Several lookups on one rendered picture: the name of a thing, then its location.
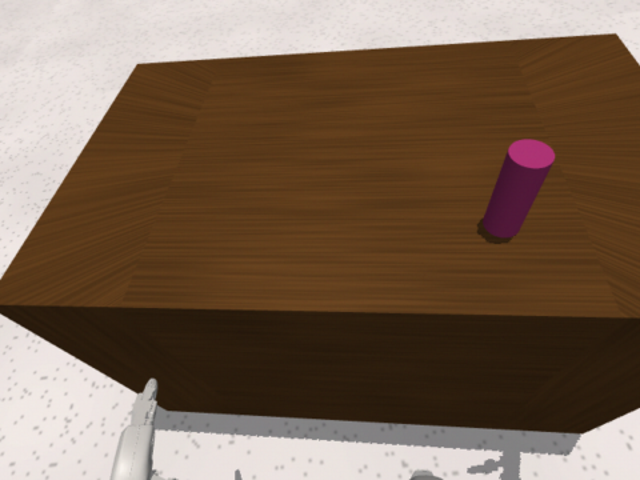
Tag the left robot hand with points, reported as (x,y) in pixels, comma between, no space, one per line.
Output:
(133,459)

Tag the can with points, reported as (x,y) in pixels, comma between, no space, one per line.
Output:
(523,172)

